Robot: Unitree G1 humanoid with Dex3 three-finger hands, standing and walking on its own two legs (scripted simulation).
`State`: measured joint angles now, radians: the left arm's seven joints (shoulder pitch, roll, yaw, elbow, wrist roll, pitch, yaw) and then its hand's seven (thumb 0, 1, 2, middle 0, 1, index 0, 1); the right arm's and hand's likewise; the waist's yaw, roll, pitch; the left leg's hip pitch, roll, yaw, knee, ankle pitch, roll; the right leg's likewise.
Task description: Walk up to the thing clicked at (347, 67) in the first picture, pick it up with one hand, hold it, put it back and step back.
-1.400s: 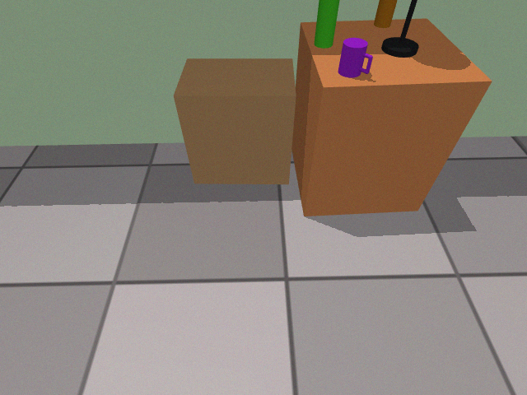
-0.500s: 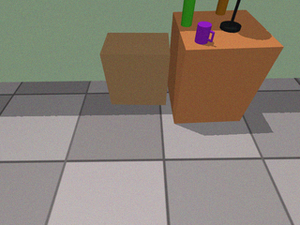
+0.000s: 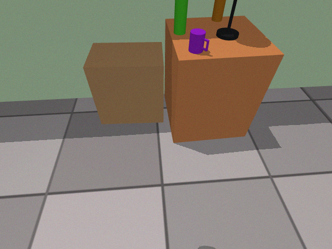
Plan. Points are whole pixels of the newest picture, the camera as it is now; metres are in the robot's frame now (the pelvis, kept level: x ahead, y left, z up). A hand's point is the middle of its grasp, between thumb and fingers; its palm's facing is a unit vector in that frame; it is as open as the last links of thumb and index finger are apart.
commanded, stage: walk up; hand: left
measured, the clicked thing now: (199, 42) +1.08 -0.18 -0.02
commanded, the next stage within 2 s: none
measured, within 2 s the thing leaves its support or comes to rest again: neither
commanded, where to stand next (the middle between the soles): +0.71 -0.41 m, yaw +5 degrees
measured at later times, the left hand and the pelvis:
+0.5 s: hand (110, 236) +0.20 +0.17 -0.17, palm faces +0.00 -0.96 -0.27, open 7.4 cm; pelvis +0.17 -0.10 -0.01, yaw +1 degrees
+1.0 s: hand (161, 152) +0.46 +0.02 -0.12, palm faces -0.01 -0.93 -0.37, open 7.4 cm; pelvis +0.34 -0.25 -0.01, yaw -1 degrees
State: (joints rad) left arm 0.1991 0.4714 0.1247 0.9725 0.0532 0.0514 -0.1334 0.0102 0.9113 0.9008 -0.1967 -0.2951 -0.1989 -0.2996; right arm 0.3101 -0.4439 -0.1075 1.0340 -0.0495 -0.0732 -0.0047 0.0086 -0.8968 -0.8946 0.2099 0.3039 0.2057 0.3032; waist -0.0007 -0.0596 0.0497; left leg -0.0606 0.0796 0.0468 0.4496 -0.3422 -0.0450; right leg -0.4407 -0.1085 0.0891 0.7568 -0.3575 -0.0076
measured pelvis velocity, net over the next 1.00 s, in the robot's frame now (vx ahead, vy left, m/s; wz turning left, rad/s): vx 0.34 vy -0.25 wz -0.01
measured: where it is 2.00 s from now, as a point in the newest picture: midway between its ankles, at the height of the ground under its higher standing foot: (234, 185)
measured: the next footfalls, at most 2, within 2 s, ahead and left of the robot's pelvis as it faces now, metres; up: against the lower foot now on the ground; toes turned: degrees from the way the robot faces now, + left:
right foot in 0.04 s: +0.14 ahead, -0.19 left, +0.00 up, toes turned -2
left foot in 0.44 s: +0.28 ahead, +0.01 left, +0.00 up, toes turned +6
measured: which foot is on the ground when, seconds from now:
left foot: down 0.00-0.08, up 0.10-0.42, down 0.44-0.90, up 0.92-1.00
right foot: up 0.00-0.02, down 0.04-0.46, up 0.48-0.84, down 0.86-1.00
